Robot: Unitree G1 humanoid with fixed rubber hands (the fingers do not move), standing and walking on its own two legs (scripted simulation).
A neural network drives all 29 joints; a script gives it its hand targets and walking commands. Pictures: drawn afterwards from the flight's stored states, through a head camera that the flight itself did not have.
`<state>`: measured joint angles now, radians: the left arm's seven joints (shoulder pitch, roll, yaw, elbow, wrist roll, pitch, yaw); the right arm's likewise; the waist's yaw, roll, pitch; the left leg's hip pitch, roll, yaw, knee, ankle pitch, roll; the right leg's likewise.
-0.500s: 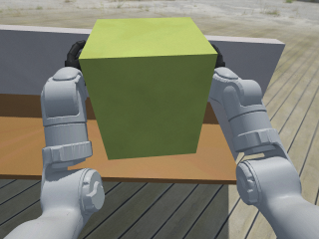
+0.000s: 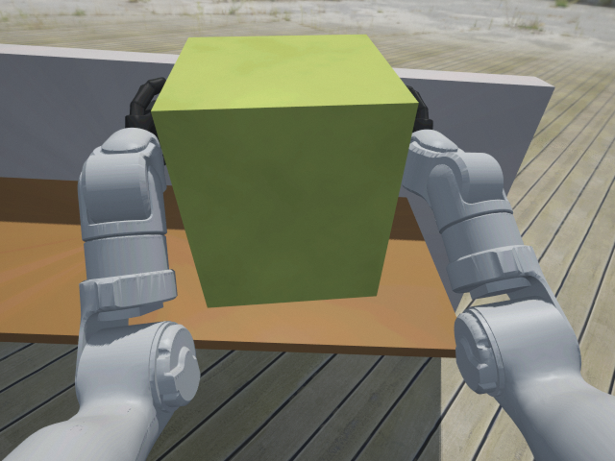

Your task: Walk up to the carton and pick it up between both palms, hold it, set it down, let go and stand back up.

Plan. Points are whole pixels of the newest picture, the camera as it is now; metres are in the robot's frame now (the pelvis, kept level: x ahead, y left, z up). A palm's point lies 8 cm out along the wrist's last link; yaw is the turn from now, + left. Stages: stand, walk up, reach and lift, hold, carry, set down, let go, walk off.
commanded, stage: hold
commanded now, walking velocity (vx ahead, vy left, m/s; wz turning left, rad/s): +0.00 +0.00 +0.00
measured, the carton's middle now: (286, 171) +0.38 +0.01 +0.27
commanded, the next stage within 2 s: none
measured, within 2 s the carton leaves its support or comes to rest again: neither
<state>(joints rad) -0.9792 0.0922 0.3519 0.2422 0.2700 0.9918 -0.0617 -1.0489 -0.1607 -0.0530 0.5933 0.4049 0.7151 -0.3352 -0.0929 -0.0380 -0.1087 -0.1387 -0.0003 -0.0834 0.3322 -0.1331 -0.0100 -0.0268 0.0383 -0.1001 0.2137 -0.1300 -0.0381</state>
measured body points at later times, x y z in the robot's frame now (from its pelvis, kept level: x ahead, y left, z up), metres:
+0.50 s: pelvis +0.00 +0.00 +0.00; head -0.07 +0.03 +0.44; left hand +0.39 +0.16 +0.30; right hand +0.38 -0.15 +0.30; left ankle +0.03 +0.12 -0.75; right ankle +0.00 -0.09 -0.75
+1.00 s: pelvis +0.00 +0.00 +0.00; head -0.06 +0.03 +0.44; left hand +0.39 +0.16 +0.30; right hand +0.39 -0.14 +0.30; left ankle +0.03 +0.12 -0.75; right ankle +0.00 -0.09 -0.75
